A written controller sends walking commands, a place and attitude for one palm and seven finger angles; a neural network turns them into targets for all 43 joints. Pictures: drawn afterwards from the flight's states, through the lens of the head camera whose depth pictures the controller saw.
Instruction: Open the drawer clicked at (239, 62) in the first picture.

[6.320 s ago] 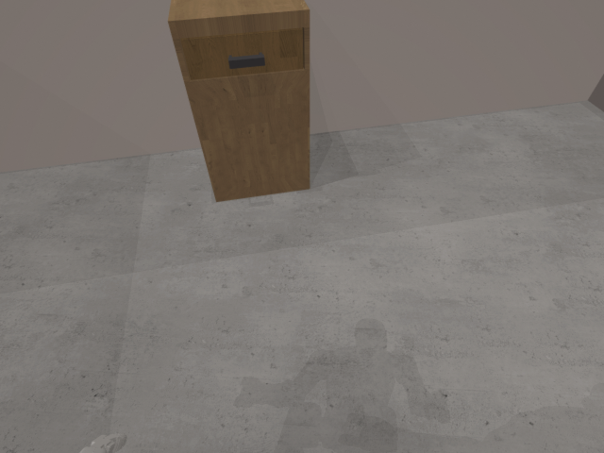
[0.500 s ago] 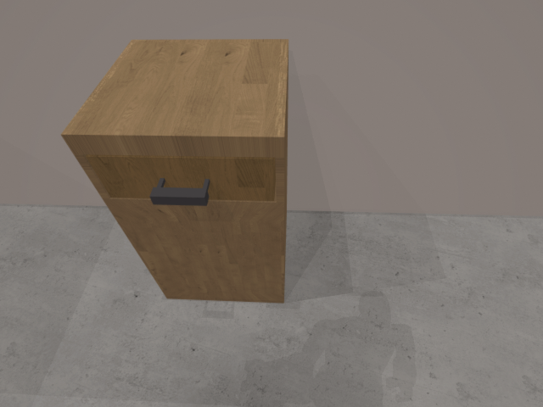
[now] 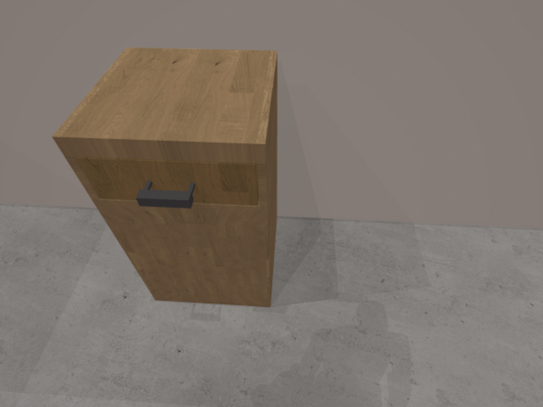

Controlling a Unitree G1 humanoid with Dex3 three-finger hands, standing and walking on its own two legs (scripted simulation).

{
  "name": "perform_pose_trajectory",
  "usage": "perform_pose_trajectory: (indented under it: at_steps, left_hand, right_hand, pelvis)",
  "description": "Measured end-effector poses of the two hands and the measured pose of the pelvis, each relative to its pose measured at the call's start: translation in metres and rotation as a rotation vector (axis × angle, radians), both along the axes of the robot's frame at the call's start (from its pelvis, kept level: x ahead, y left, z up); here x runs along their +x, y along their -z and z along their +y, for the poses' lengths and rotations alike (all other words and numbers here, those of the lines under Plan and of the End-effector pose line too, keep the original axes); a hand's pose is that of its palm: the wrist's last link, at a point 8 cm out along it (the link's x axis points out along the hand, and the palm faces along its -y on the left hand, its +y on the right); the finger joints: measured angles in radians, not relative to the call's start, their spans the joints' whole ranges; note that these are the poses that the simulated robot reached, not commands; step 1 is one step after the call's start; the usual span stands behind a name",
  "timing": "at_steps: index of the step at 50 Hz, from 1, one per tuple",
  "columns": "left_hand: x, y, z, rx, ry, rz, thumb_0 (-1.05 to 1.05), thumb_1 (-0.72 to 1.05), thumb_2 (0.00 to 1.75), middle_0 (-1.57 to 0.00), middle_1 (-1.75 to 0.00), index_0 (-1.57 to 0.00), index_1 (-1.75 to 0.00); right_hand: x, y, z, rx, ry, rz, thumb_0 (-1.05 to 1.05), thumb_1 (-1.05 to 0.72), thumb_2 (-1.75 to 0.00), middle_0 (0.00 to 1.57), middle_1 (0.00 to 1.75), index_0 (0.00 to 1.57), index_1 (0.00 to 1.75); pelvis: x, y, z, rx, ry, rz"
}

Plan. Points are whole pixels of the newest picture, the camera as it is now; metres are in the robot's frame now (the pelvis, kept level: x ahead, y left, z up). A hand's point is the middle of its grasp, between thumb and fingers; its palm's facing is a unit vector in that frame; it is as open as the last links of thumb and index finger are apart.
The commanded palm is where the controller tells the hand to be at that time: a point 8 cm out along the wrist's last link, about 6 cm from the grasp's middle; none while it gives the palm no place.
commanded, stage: come to a stop and stand still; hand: left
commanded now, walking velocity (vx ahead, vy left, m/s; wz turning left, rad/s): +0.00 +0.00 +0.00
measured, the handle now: (167, 192) +0.58 +0.29 -0.09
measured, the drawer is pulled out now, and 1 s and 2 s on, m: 0.00 0.00 0.00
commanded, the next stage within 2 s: look again from close up in 0.02 s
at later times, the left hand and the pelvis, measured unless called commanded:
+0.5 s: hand out of the picture +0.00 +0.21 -0.18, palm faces +0.05 -0.98 -0.20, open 7.4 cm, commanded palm none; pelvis +0.00 +0.04 +0.00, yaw +0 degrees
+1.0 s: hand out of the picture -0.01 +0.21 -0.19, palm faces +0.10 -0.98 -0.17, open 7.4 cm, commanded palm none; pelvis +0.02 +0.05 -0.01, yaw +1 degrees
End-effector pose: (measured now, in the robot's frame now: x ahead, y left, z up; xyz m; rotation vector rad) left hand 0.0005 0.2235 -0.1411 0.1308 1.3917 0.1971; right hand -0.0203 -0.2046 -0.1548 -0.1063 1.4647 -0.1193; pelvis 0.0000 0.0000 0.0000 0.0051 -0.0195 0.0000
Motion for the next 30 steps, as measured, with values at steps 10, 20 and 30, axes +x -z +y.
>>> perform_pose_trajectory:
  at_steps: [10,20,30]
  left_hand:
    - [-0.029,0.002,-0.013,-0.021,-0.002,0.044,0.00,0.91,0.90,-0.20,-0.30,-0.20,-0.30]
    - [-0.013,0.008,0.016,-0.021,0.010,-0.018,0.01,0.91,0.90,-0.20,-0.30,-0.20,-0.30]
    - [-0.001,0.005,0.037,-0.006,0.027,-0.040,0.00,0.91,0.90,-0.20,-0.30,-0.19,-0.30]
  right_hand:
    - [0.012,-0.001,-0.002,-0.016,0.004,-0.044,0.01,-0.91,-0.90,0.20,0.30,0.20,0.30]
    - [0.020,0.000,0.019,-0.028,-0.022,-0.120,0.01,-0.93,-0.90,0.20,0.30,0.20,0.30]
    - [0.004,-0.001,0.040,-0.002,-0.022,-0.076,0.01,-0.92,-0.90,0.20,0.30,0.20,0.30]
  pelvis:
    - [0.000,0.002,0.007,-0.014,0.007,0.018]
    - [0.002,0.006,0.030,-0.009,-0.001,0.000]
    - [0.002,0.004,0.040,-0.003,0.003,0.001]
